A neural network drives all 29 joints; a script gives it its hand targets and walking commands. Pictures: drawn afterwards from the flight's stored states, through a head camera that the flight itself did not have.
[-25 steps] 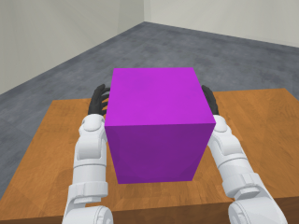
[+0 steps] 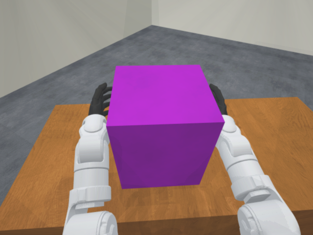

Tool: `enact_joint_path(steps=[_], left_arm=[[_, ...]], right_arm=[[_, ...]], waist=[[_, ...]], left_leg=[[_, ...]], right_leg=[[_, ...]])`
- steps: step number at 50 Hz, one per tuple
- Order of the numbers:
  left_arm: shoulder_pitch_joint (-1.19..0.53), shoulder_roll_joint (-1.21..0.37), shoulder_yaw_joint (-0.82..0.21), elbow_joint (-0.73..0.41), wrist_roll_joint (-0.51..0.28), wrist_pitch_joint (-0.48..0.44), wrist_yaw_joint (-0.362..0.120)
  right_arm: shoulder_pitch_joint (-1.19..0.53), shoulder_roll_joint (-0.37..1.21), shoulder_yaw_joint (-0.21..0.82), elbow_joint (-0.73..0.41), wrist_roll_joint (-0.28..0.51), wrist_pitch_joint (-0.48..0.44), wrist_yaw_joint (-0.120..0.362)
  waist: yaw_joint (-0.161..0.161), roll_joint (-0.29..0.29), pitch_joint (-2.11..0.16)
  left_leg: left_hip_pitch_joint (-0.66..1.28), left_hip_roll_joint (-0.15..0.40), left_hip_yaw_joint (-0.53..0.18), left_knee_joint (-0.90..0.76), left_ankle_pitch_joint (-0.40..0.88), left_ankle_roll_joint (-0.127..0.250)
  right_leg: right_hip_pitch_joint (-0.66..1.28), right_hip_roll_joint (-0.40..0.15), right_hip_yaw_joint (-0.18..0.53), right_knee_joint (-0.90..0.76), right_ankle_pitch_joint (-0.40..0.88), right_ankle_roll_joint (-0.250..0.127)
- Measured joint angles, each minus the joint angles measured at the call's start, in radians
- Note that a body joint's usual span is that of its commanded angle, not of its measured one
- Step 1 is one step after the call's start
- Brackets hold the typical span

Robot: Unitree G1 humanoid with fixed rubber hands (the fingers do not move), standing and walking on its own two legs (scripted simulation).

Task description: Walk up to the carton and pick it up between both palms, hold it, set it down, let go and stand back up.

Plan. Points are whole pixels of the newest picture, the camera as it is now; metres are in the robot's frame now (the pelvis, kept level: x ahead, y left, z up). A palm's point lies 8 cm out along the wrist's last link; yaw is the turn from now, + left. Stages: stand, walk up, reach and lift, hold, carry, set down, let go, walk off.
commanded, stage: reach and lift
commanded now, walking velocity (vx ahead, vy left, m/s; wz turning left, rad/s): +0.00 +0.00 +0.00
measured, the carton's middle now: (159, 128) +0.35 -0.01 +0.13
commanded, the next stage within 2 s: hold in 0.10 s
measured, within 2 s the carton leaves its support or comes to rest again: neither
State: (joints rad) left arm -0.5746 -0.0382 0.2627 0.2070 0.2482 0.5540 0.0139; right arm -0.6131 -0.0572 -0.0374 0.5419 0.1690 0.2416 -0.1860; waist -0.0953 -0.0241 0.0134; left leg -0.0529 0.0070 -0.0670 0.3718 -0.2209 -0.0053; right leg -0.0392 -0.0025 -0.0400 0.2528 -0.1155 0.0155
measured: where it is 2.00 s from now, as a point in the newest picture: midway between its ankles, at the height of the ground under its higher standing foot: outside the picture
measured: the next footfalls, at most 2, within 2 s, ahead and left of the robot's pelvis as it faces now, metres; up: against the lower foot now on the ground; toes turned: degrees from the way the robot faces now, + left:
none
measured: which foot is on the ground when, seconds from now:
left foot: down 0.00-1.00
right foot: down 0.00-1.00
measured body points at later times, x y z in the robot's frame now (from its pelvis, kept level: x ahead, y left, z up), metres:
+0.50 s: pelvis +0.00 +0.00 +0.00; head -0.05 +0.01 +0.45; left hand +0.37 +0.15 +0.19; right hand +0.37 -0.16 +0.18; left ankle +0.00 +0.12 -0.75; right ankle +0.02 -0.13 -0.75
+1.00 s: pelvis +0.00 +0.00 +0.00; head -0.05 +0.01 +0.45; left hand +0.37 +0.15 +0.20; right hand +0.37 -0.16 +0.18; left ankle +0.00 +0.12 -0.75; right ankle +0.02 -0.13 -0.75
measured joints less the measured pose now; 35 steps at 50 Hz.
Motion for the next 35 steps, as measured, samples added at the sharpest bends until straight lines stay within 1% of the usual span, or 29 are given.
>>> enact_joint_path(steps=[7, 15, 19, 25, 35], left_arm=[[0.003, -0.003, -0.003, -0.019, 0.008, 0.028, 0.001], [-0.019, -0.003, 0.01, -0.012, 0.005, 0.044, 0.0], [-0.012, -0.002, 0.01, -0.041, 0.004, 0.056, -0.002], [-0.002, -0.008, 0.028, -0.079, 0.017, 0.09, -0.017], [-0.044, 0.001, 0.044, -0.042, 0.023, 0.101, -0.032]], right_arm=[[0.0, -0.007, 0.011, 0.001, 0.016, 0.01, -0.001], [-0.017, -0.008, 0.007, 0.005, 0.01, 0.027, -0.001], [-0.022, -0.018, 0.025, -0.015, 0.026, 0.04, -0.009], [-0.03, -0.016, 0.036, -0.021, 0.036, 0.063, -0.013], [-0.05, 0.005, -0.002, 0.002, 0.007, 0.07, -0.008]], waist=[[0.001, -0.002, 0.008], [0.008, 0.001, 0.004], [0.01, 0.005, 0.003], [0.013, 0.002, 0.011], [0.022, 0.0, 0.006]], left_leg=[[0.015, 0.003, 0.001, 0.004, -0.005, -0.001], [0.017, 0.003, 0.003, -0.003, 0.001, -0.002], [0.02, 0.005, 0.002, -0.002, 0.001, -0.003], [0.04, 0.005, 0.001, -0.007, 0.003, -0.004], [0.038, 0.002, -0.001, -0.012, 0.009, -0.005]], right_leg=[[0.016, 0.003, 0.001, 0.001, -0.003, -0.001], [0.012, 0.003, 0.004, 0.005, -0.002, -0.003], [0.017, 0.006, 0.003, 0.002, 0.0, -0.004], [0.035, 0.005, 0.002, 0.003, -0.003, -0.006], [0.03, 0.002, -0.001, 0.009, -0.004, -0.007]])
